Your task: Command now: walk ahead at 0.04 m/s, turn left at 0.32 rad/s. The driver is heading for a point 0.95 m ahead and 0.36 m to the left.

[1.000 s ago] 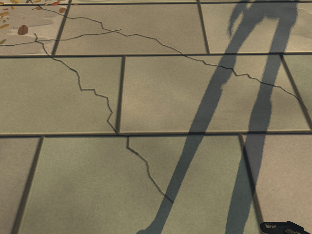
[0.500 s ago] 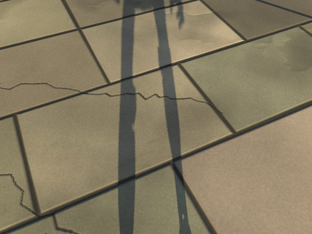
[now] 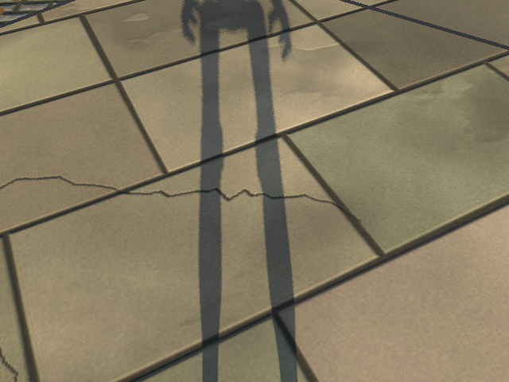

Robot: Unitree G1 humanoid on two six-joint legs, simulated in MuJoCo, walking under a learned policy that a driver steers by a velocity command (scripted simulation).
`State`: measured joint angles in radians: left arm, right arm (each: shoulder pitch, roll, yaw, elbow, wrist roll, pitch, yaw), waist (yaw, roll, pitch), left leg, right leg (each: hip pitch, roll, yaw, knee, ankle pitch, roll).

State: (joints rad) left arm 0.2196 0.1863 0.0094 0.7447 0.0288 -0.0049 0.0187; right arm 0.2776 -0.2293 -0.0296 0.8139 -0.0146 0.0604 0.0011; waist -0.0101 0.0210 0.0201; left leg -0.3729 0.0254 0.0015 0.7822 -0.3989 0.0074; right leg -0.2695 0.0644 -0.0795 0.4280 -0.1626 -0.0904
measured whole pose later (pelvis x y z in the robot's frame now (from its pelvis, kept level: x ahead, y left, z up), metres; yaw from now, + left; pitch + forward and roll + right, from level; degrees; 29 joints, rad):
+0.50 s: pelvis -0.01 +0.00 +0.00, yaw +17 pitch +1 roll +0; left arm 0.16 0.27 0.04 0.70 0.01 0.04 0.03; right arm 0.25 -0.31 -0.09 0.73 -0.01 0.06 0.01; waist -0.04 0.02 0.05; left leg -0.28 -0.11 -0.19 0.50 -0.23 0.03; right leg -0.33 0.05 0.05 0.65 -0.39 0.02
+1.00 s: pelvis -0.04 -0.01 -0.01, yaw +34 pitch +0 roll +0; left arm 0.23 0.30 0.05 0.71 0.02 0.03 0.01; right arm 0.16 -0.28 -0.05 0.67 -0.01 0.06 0.04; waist 0.01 -0.03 0.06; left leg -0.24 -0.03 0.03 0.55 -0.29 0.04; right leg -0.28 -0.09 -0.18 0.63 -0.35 0.01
